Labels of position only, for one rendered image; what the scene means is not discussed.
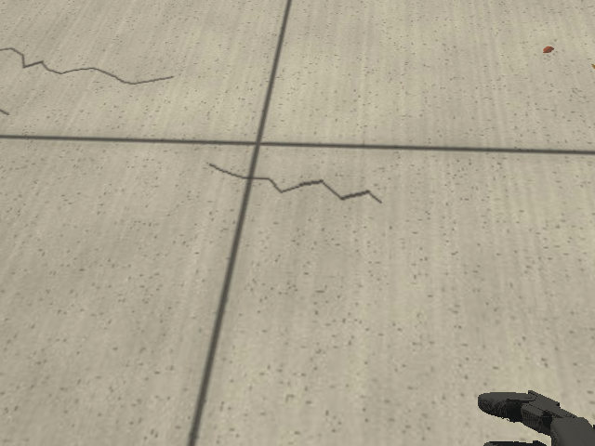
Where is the robot right hand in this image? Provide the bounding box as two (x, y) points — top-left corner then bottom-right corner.
(478, 390), (595, 446)

